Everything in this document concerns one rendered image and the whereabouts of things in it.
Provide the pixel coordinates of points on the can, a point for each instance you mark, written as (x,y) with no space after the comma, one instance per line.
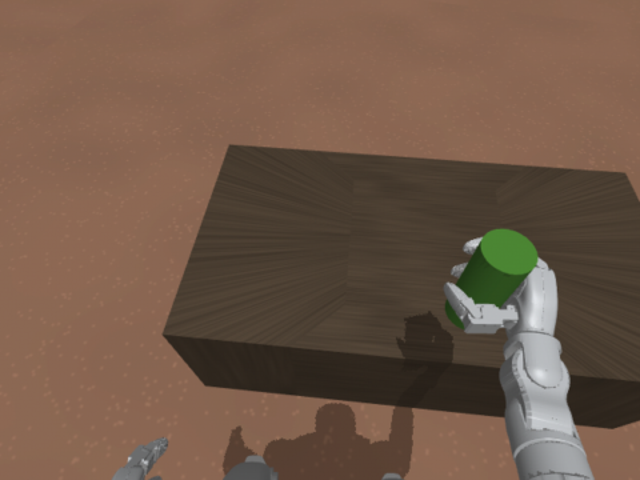
(500,263)

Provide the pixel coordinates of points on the left robot hand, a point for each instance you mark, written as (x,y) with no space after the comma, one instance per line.
(141,460)

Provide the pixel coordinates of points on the right robot arm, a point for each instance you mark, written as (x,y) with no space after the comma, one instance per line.
(544,441)

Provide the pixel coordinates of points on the right robot hand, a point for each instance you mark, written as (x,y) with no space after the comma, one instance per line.
(532,306)

